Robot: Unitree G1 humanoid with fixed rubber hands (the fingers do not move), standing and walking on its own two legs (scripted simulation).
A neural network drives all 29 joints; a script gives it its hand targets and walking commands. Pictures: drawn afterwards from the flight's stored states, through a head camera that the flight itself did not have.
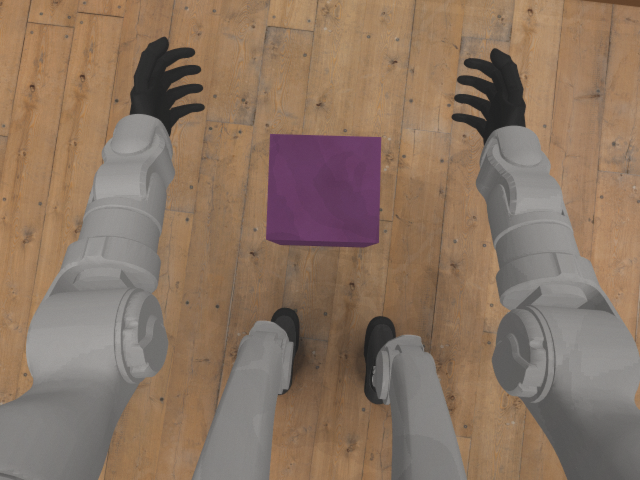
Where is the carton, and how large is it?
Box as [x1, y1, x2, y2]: [266, 134, 380, 247]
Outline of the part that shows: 270,134 266,239 279,244 362,247 378,242 380,137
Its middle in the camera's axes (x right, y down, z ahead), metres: +0.01 -0.09 +0.85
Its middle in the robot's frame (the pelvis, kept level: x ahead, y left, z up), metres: +0.48 +0.04 -0.52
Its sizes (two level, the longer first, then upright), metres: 0.210 0.200 0.250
